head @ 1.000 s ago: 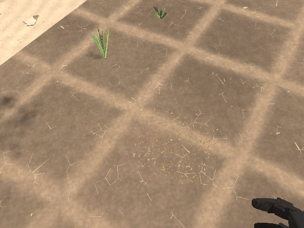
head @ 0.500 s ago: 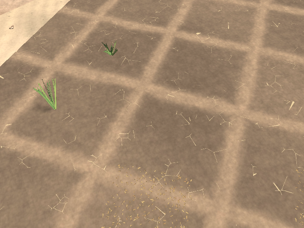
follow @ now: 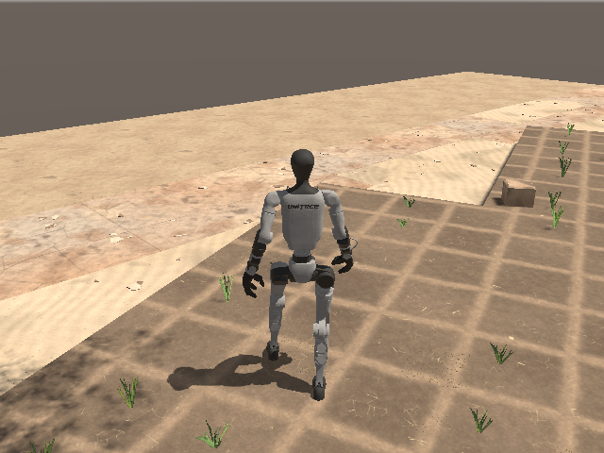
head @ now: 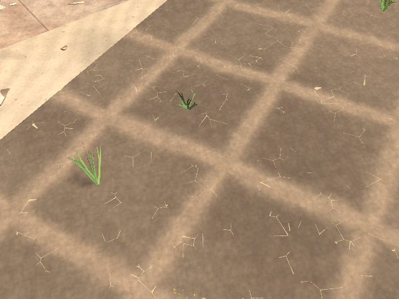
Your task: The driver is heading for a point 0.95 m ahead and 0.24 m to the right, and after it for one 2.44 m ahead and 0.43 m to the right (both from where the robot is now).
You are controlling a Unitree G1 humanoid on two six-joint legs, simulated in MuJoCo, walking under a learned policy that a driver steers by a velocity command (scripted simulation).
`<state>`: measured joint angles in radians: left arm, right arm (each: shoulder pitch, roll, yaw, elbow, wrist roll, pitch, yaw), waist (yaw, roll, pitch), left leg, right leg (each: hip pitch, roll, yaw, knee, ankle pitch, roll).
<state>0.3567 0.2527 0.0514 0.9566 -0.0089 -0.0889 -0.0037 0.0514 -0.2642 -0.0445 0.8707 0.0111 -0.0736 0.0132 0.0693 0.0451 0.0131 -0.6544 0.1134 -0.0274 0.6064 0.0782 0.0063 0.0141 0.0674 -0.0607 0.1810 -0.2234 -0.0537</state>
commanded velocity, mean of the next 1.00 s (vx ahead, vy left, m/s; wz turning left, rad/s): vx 0.50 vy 0.00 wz -0.38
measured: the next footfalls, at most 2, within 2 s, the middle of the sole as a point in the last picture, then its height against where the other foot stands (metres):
left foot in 0.14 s outside the picture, level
right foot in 0.70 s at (259, 285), level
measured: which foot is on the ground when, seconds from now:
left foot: up 0.00-0.12, down 0.14-0.70, up 0.72-1.00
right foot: down 0.00-0.16, up 0.18-0.68, down 0.70-1.00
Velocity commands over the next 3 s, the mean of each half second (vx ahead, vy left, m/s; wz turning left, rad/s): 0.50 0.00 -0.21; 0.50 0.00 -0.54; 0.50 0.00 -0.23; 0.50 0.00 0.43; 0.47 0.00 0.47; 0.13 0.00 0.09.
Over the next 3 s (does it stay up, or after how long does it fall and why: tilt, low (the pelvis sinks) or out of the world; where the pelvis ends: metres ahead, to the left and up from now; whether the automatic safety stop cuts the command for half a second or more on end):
stays up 1.46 -0.30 -0.01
